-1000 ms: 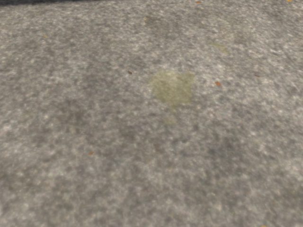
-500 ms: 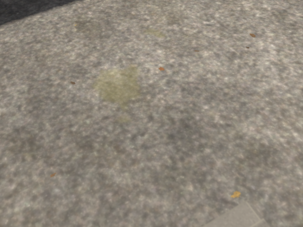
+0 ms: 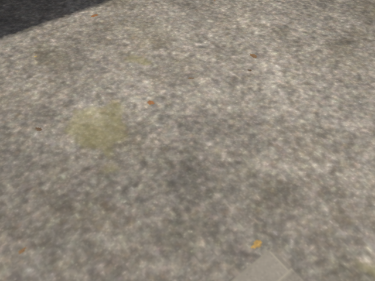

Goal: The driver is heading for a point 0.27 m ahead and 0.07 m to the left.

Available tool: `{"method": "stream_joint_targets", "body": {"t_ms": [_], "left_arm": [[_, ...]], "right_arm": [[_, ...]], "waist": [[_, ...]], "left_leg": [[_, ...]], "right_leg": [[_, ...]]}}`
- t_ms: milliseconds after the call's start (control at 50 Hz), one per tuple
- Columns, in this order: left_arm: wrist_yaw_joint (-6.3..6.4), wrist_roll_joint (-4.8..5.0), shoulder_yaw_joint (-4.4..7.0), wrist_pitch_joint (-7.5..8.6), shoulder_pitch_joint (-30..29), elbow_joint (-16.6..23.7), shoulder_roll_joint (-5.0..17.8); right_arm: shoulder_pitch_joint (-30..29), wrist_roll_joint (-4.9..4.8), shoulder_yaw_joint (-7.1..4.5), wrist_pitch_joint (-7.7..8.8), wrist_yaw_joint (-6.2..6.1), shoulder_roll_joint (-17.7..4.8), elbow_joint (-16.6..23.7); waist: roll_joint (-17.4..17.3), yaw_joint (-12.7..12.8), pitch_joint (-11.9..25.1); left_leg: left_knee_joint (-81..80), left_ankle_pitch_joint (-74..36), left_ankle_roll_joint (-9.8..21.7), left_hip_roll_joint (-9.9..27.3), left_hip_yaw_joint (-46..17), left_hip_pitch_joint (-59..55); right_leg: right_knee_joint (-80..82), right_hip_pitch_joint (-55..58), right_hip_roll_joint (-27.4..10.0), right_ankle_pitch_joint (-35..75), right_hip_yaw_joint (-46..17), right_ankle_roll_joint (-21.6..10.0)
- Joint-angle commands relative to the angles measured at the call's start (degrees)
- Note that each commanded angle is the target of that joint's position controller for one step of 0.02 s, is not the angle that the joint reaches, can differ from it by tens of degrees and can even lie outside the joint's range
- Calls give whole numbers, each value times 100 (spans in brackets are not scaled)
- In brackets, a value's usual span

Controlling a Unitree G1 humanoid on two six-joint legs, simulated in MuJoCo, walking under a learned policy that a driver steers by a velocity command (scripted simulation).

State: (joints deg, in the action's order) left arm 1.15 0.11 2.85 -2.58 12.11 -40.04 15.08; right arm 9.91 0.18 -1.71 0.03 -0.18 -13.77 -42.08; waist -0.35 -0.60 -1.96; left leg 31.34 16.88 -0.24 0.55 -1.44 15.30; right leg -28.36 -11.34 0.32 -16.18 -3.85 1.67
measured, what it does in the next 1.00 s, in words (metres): walks ahead: left foot, then right foot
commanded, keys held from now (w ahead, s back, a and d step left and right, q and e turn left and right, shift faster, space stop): w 0.18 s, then no key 0.82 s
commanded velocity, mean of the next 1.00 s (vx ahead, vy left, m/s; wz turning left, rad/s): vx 0.12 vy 0.00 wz -0.02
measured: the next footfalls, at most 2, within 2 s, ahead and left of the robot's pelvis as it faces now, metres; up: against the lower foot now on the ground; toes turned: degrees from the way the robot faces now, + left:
left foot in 0.26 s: +0.12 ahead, +0.12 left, +0.00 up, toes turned +1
right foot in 0.62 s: +0.20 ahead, -0.10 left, +0.00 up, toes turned +1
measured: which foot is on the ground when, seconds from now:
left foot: up 0.00-0.24, down 0.26-1.00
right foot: down 0.00-0.28, up 0.30-0.60, down 0.62-1.00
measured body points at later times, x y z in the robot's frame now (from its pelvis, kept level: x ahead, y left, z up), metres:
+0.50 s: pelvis +0.10 +0.05 +0.01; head +0.12 +0.07 +0.46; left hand +0.22 +0.32 -0.11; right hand +0.20 -0.22 -0.09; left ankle +0.08 +0.12 -0.73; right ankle +0.11 -0.12 -0.69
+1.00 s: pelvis +0.14 +0.03 +0.00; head +0.15 +0.03 +0.45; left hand +0.27 +0.29 -0.12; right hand +0.23 -0.24 -0.13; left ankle +0.08 +0.12 -0.73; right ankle +0.16 -0.10 -0.73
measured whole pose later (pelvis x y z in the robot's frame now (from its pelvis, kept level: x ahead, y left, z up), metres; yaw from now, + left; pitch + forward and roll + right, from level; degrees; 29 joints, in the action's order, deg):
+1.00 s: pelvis +0.14 +0.03 +0.00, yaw +0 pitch -2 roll +0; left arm 1.9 -0.2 2.7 -0.7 8.2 -48.6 14.3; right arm 11.1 0.4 -0.4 -0.5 0.0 -15.6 -51.9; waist 0.1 -0.7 -2.6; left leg 26.1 19.7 1.8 -1.3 1.4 4.8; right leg -28.1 -12.8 -0.3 -13.6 -1.5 1.0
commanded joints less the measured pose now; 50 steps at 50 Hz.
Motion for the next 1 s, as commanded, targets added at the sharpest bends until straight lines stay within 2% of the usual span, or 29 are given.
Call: {"method": "stream_joint_targets", "body": {"t_ms": [20,40,60,80,120,180,240,260,280,300,320,340,360,380,420,440,480,540,580,600,620,640,660,680,700,720,760,840,1000], "left_arm": [[-38,-42,315,139,441,279,1161],[-29,-78,282,208,531,214,1103],[3,-84,266,292,633,146,1102],[16,-20,258,380,698,80,1065],[37,78,225,456,722,48,956],[-14,110,252,449,509,93,1046],[-50,72,203,386,423,87,907],[-47,22,138,397,419,85,715],[-29,-129,16,412,403,192,325],[63,-63,35,451,581,372,399],[107,11,162,442,686,276,804],[96,51,209,412,616,204,922],[101,38,214,358,619,98,856],[109,-5,211,316,539,91,780],[91,-13,168,279,584,-5,542],[84,-10,141,269,596,-33,435],[83,-26,80,254,377,6,313],[95,-3,83,197,66,89,432],[103,5,97,162,-4,90,487],[105,-25,95,166,16,73,479],[118,-93,103,180,-39,96,566],[160,-120,153,193,-58,140,820],[188,-59,228,188,-181,129,1147],[151,-11,201,179,-298,109,879],[112,-24,156,182,-343,111,655],[102,-55,137,192,-361,67,589],[83,-48,137,235,-323,-32,591],[81,-38,147,258,-374,-204,618],[105,-32,153,255,-470,-681,647]], "right_arm": [[-389,9,-144,222,-3,-713,504],[-708,-86,-211,265,-8,-831,614],[-741,-148,-250,297,-14,-847,637],[-667,-182,-273,338,14,-872,674],[-649,-215,-233,455,122,-734,667],[-518,-137,-161,534,258,-550,569],[255,-72,-241,460,240,-672,278],[584,-62,-274,431,184,-777,236],[986,-11,-351,416,115,-1238,250],[1235,48,-484,364,144,-1820,223],[1048,-1,-393,379,160,-1505,244],[785,-22,-304,409,161,-1262,263],[510,-3,-256,422,170,-1143,289],[293,-6,-213,419,167,-1034,294],[106,60,-119,422,109,-788,239],[53,79,-98,412,81,-739,203],[-37,68,-105,352,36,-825,147],[113,16,-150,232,28,-1019,-10],[4,-29,-120,187,46,-956,-76],[-78,-69,-90,177,57,-888,-110],[62,-77,-52,192,72,-789,-203],[224,36,-8,233,84,-684,-254],[702,114,-24,269,124,-734,-315],[625,102,-2,258,118,-725,-383],[341,61,-3,232,109,-783,-381],[233,39,8,201,84,-731,-373],[269,41,3,115,66,-774,-413],[265,21,3,52,44,-790,-532],[262,17,-5,-21,-15,-806,-842]], "waist": [[1242,331,182],[1295,451,-294],[1344,462,-523],[1372,439,-606],[1080,408,-510],[977,300,-169],[718,-135,122],[552,-290,325],[-526,-362,647],[-1835,-349,895],[-1220,-267,638],[-844,-169,320],[-564,-56,245],[-457,16,159],[-549,152,292],[-592,196,372],[-601,173,443],[-579,23,519],[-514,68,429],[-431,162,374],[-253,181,313],[48,92,390],[598,-286,516],[631,-145,564],[446,15,404],[394,27,436],[386,13,442],[237,-2,463],[36,-21,334]], "left_leg": [[800,907,-93,-282,529,973],[1263,978,-37,-205,410,1351],[1743,1359,56,-72,213,1733],[2006,1444,163,106,7,2194],[1603,1151,338,270,-24,2344],[590,402,311,26,369,962],[-302,-820,202,-322,586,-820],[-448,-970,249,-98,311,-1397],[-813,-1919,496,936,-926,-1970],[-1411,-1981,1428,2066,-2726,-2201],[-1595,-1668,1696,2205,-3130,-1922],[-1514,-1789,1591,2041,-2596,-1639],[-1504,-2136,1411,1757,-2018,-1426],[-1514,-2739,1317,1604,-1629,-1266],[-1508,-3776,1184,1174,-849,-908],[-1466,-4099,1182,1045,-592,-859],[-1378,-4375,1171,915,-307,-769],[-1297,-4190,1247,1058,-439,-794],[-1237,-3593,1226,1085,-556,-676],[-1173,-3090,1114,1005,-559,-545],[-1150,-2416,880,850,-562,-386],[-1033,-1663,624,633,-481,-195],[-1102,-1069,419,280,-297,28],[-1135,-857,296,151,-137,-125],[-1048,-878,255,99,-69,-102],[-977,-1082,247,106,-35,-151],[-911,-1440,244,122,-37,-268],[-840,-1755,247,164,-44,-492],[-907,-1624,218,189,-41,-584]], "right_leg": [[1426,336,-1212,-2438,-1785,-1192],[1793,85,-1473,-2780,-2274,-1374],[1938,143,-1623,-2563,-2522,-1484],[1925,453,-1773,-2253,-2663,-1552],[1870,864,-1628,-1638,-2251,-1412],[1730,322,-1185,-678,-1365,-1253],[1056,-452,-911,411,-924,-968],[525,-662,-721,608,-717,-715],[-967,-1107,-153,-88,-159,-261],[-2364,-2046,282,-1755,163,101],[-3294,-2355,60,-2106,-164,173],[-3624,-2512,-124,-1767,-229,133],[-3606,-2405,-264,-1431,-133,112],[-3384,-2319,-383,-1079,-115,111],[-2852,-1603,-431,-444,-39,165],[-2486,-1362,-408,-284,21,208],[-1642,-929,-353,-88,132,264],[-916,-540,-285,191,204,281],[-390,-266,-281,484,206,195],[134,29,-256,916,233,100],[618,377,-336,1670,83,-12],[584,808,-667,2750,-278,-128],[140,1107,-804,3133,-377,-384],[28,950,-649,2627,-265,-460],[76,827,-537,2477,-238,-390],[95,801,-513,2553,-234,-339],[57,769,-468,2715,-197,-317],[40,682,-438,2784,-165,-323],[149,593,-367,2436,-101,-301]]}}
